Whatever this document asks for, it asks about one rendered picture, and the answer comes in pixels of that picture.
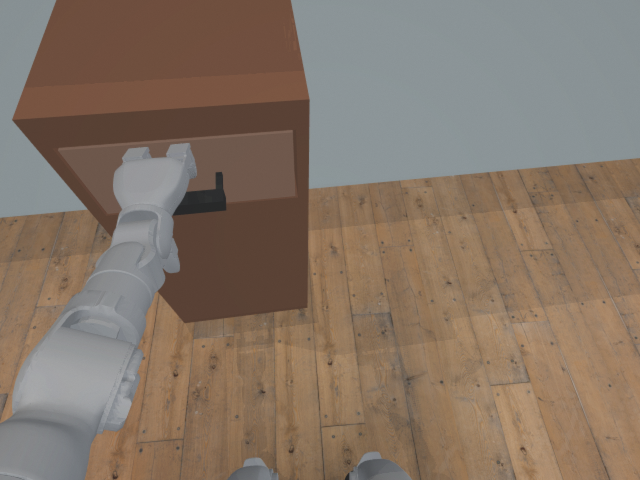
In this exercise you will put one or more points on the drawer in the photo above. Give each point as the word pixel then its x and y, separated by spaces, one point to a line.
pixel 254 165

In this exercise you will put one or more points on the right robot thigh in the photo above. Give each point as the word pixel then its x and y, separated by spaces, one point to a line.
pixel 378 469

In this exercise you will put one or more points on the left robot upper arm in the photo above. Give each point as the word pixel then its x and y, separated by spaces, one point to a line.
pixel 81 385

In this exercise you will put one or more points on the handle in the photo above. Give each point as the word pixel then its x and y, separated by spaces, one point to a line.
pixel 204 200

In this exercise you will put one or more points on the robot left forearm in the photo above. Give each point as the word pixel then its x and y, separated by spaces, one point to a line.
pixel 119 292

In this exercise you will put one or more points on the robot left hand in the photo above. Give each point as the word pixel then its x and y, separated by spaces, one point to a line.
pixel 161 182

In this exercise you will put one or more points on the cabinet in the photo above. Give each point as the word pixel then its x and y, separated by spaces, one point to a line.
pixel 120 71

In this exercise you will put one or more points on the robot left shin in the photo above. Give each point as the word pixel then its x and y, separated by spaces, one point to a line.
pixel 254 462

